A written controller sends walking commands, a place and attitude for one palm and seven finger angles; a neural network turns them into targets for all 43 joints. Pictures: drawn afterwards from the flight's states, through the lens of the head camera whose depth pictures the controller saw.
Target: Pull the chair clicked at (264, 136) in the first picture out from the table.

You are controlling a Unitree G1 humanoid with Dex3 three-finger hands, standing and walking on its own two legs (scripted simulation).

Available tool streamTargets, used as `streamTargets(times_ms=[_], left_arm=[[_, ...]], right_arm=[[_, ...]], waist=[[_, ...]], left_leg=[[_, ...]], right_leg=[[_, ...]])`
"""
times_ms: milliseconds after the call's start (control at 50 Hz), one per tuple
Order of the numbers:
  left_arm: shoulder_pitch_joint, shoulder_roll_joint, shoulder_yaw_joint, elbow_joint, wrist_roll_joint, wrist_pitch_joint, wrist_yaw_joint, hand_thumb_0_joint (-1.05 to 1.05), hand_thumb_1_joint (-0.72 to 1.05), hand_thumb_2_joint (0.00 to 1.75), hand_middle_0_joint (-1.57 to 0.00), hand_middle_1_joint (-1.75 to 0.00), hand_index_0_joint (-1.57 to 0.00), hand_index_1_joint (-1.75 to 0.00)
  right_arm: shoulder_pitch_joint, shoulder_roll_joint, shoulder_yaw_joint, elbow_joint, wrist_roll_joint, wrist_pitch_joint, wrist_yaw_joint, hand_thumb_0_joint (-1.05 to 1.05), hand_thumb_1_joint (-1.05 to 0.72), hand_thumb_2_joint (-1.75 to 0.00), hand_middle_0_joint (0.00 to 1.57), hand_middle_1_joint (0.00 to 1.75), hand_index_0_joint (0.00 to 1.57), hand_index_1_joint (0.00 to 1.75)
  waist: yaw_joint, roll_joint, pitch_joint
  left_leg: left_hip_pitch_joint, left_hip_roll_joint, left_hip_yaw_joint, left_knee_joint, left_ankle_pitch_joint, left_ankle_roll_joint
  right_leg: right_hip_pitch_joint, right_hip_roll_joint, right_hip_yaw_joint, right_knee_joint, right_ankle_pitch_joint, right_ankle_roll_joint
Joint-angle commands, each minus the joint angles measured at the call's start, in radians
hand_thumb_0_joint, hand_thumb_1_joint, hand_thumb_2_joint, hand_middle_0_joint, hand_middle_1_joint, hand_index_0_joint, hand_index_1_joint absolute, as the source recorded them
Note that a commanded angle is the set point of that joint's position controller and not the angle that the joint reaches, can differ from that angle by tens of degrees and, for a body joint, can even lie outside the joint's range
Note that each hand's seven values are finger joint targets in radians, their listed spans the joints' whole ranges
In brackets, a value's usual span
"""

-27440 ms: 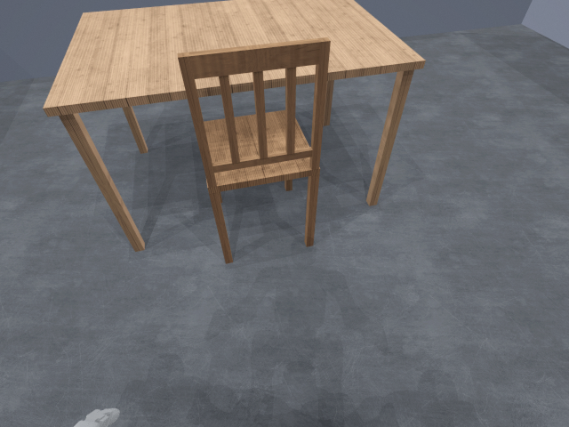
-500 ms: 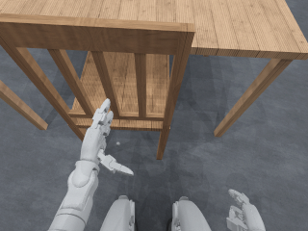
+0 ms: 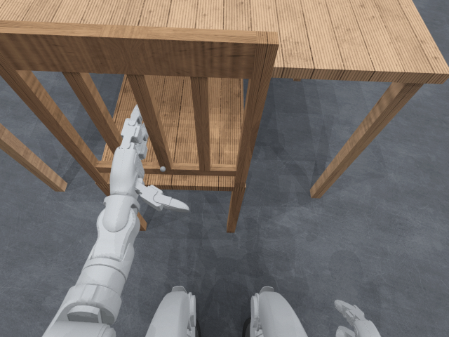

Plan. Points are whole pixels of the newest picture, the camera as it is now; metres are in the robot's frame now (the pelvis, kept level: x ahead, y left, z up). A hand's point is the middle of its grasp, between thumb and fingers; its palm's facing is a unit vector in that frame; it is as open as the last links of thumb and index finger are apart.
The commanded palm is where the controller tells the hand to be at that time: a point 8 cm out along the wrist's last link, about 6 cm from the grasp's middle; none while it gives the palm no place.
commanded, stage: push the fingers through the gap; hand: left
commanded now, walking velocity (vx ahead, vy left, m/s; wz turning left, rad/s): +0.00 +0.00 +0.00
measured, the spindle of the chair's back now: (155, 129) +0.49 +0.13 +0.02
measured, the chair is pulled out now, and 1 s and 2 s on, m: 0.00 0.00 0.00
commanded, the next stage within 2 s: hook a spindle and tug to test in 1.04 s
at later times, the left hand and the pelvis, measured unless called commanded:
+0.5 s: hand (165, 145) +0.45 +0.11 +0.02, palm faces -0.04 -1.00 -0.04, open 16.9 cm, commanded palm +0.43 +0.16 +0.02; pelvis +0.00 +0.00 +0.00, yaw -1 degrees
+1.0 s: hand (167, 141) +0.46 +0.11 +0.02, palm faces -0.03 -1.00 -0.03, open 16.9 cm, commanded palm +0.44 +0.15 +0.02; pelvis +0.00 +0.01 +0.00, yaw -1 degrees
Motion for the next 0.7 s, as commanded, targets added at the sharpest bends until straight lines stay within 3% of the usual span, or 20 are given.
streamTargets(times_ms=[0,40,80,100,220,260,320,380,460,520,560,680], left_arm=[[-0.29,0.123,0.076,-0.125,-0.003,-0.037,-0.017,0.0,-0.5,0.3,-0.06,-0.08,-0.06,-0.08],[-0.337,0.138,0.082,-0.206,-0.017,-0.051,-0.023,0.0,-0.5,0.3,-0.06,-0.08,-0.06,-0.08],[-0.357,0.142,0.09,-0.258,-0.029,-0.066,-0.019,0.0,-0.5,0.3,-0.06,-0.08,-0.06,-0.08],[-0.378,0.13,0.076,-0.273,-0.031,-0.074,-0.016,0.0,-0.5,0.3,-0.06,-0.08,-0.06,-0.08],[-0.437,0.114,0.072,-0.033,0.004,-0.065,0.001,0.0,-0.5,0.3,-0.06,-0.08,-0.06,-0.08],[-0.461,0.145,0.108,0.034,0.013,-0.058,0.001,0.0,-0.5,0.3,-0.06,-0.08,-0.06,-0.08],[-0.498,0.163,0.13,0.01,0.005,-0.065,-0.008,0.0,-0.5,0.3,-0.06,-0.08,-0.06,-0.08],[-0.541,0.175,0.137,-0.031,-0.002,-0.082,-0.015,0.0,-0.5,0.3,-0.06,-0.08,-0.06,-0.08],[-0.585,0.188,0.149,-0.016,0.001,-0.093,-0.012,0.0,-0.5,0.3,-0.06,-0.08,-0.06,-0.08],[-0.583,0.17,0.139,0.041,0.008,-0.086,-0.01,0.0,-0.5,0.3,-0.06,-0.08,-0.06,-0.08],[-0.612,0.195,0.159,0.09,0.014,-0.08,-0.01,0.0,-0.5,0.3,-0.06,-0.08,-0.06,-0.08],[-0.631,0.212,0.179,0.082,0.011,-0.099,-0.019,0.0,-0.5,0.3,-0.06,-0.08,-0.06,-0.08]], right_arm=[[0.064,-0.148,-0.064,-0.113,-0.002,-0.021,-0.008,0.0,-0.9,-0.9,0.2,0.3,0.2,0.3],[0.069,-0.148,-0.066,-0.121,-0.003,-0.021,-0.008,0.0,-0.9,-0.9,0.2,0.3,0.2,0.3],[0.074,-0.143,-0.068,-0.119,-0.004,-0.024,-0.007,0.0,-0.9,-0.9,0.2,0.3,0.2,0.3],[0.076,-0.141,-0.069,-0.113,-0.004,-0.027,-0.008,0.0,-0.9,-0.9,0.2,0.3,0.2,0.3],[0.102,-0.152,-0.068,-0.062,-0.007,-0.02,-0.007,0.0,-0.9,-0.9,0.2,0.3,0.2,0.3],[0.109,-0.155,-0.064,-0.062,-0.009,-0.015,-0.005,0.0,-0.9,-0.9,0.2,0.3,0.2,0.3],[0.119,-0.154,-0.066,-0.076,-0.011,-0.011,-0.002,0.0,-0.9,-0.9,0.2,0.3,0.2,0.3],[0.129,-0.151,-0.068,-0.081,-0.015,-0.008,0.001,0.0,-0.9,-0.9,0.2,0.3,0.2,0.3],[0.145,-0.152,-0.07,-0.067,-0.017,-0.008,0.002,0.0,-0.9,-0.9,0.2,0.3,0.2,0.3],[0.153,-0.154,-0.07,-0.057,-0.016,-0.002,0.006,0.0,-0.9,-0.9,0.2,0.3,0.2,0.3],[0.165,-0.158,-0.066,-0.051,-0.018,0.004,0.006,0.0,-0.9,-0.9,0.2,0.3,0.2,0.3],[0.172,-0.159,-0.068,-0.06,-0.021,0.012,0.013,0.0,-0.9,-0.9,0.2,0.3,0.2,0.3]], waist=[[-0.022,0.01,-0.402],[-0.015,0.068,-0.49],[-0.014,0.072,-0.542],[-0.028,0.06,-0.549],[-0.084,-0.056,-0.361],[-0.074,-0.031,-0.354],[-0.054,0.024,-0.45],[-0.053,0.059,-0.527],[-0.072,0.025,-0.526],[-0.082,0.007,-0.482],[-0.087,-0.003,-0.45],[-0.068,0.05,-0.498]], left_leg=[[0.253,-0.023,-0.054,-0.147,0.271,-0.012],[0.337,-0.018,-0.064,-0.149,0.365,-0.018],[0.389,-0.012,-0.07,-0.15,0.421,-0.022],[0.401,-0.008,-0.071,-0.144,0.437,-0.02],[0.235,-0.013,-0.069,-0.135,0.28,-0.008],[0.209,-0.019,-0.062,-0.136,0.251,-0.009],[0.269,-0.019,-0.062,-0.136,0.314,-0.013],[0.34,-0.013,-0.069,-0.131,0.409,-0.018],[0.327,-0.01,-0.071,-0.122,0.41,-0.013],[0.304,-0.01,-0.071,-0.13,0.371,-0.013],[0.268,-0.012,-0.07,-0.127,0.352,-0.01],[0.327,-0.01,-0.075,-0.134,0.382,-0.017]], right_leg=[[0.216,0.024,0.077,-0.167,0.265,-0.005],[0.23,0.026,0.071,-0.149,0.335,-0.008],[0.245,0.026,0.07,-0.149,0.377,-0.005],[0.24,0.028,0.071,-0.149,0.394,-0.001],[0.176,0.031,0.068,-0.166,0.278,0.008],[0.17,0.031,0.071,-0.166,0.249,0.004],[0.19,0.031,0.073,-0.153,0.298,-0.002],[0.202,0.033,0.071,-0.139,0.371,-0.003],[0.203,0.037,0.073,-0.14,0.378,0.003],[0.187,0.037,0.067,-0.15,0.346,0.004],[0.179,0.037,0.068,-0.15,0.334,0.004],[0.167,0.038,0.065,-0.146,0.333,-0.004]])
